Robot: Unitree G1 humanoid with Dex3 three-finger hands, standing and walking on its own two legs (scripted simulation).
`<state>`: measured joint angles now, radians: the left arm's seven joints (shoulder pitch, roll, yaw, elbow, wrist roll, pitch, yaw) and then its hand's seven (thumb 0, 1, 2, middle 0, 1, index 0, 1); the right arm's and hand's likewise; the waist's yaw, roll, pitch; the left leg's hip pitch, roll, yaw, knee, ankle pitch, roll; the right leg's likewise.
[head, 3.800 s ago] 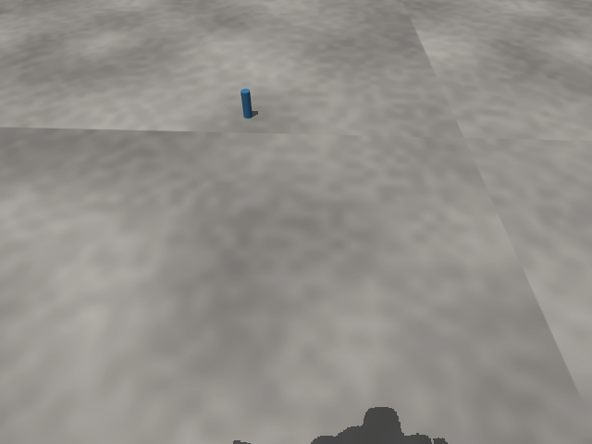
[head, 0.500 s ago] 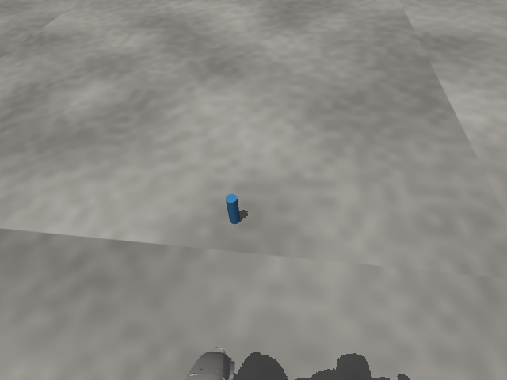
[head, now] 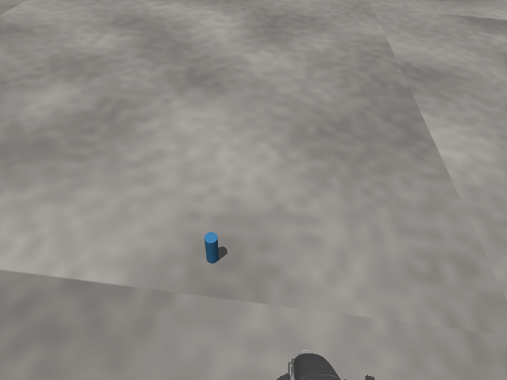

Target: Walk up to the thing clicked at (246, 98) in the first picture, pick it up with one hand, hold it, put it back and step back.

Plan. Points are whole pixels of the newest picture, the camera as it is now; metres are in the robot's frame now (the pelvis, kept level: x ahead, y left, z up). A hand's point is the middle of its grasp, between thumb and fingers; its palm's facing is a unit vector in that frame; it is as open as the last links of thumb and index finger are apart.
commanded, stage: walk up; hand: left
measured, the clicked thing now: (211, 248) +0.74 +0.14 -0.69
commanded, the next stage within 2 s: none
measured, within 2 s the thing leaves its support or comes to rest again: neither
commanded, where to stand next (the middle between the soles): +0.48 -0.02 m, yaw +0 degrees
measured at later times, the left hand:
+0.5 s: hand (134, 351) +0.19 +0.21 -0.12, palm faces +0.01 -0.91 -0.42, open 7.4 cm
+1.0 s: hand (122, 284) +0.34 +0.27 -0.16, palm faces -0.01 -0.95 -0.32, open 7.4 cm
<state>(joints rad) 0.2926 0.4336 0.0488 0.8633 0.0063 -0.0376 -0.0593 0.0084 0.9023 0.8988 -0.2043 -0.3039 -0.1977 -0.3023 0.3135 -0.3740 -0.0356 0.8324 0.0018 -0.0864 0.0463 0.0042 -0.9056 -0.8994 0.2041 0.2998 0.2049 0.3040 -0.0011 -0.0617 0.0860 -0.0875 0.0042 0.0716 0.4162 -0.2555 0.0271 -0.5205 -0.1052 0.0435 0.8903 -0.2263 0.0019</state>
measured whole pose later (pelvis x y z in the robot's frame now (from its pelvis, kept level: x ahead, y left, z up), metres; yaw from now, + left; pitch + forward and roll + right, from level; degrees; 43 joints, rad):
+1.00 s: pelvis +0.30 +0.00 +0.00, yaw +2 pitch -4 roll +0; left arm 0.32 0.44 0.04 0.89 0.00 -0.03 -0.04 0.01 0.90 0.90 -0.20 -0.30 -0.20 -0.30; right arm 0.32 -0.37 -0.04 0.82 0.00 -0.08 0.04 0.00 -0.91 -0.90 0.20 0.30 0.20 0.30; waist 0.00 -0.07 0.10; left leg -0.15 0.01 0.08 0.45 -0.23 0.04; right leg -0.49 -0.06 0.07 0.98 -0.26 -0.01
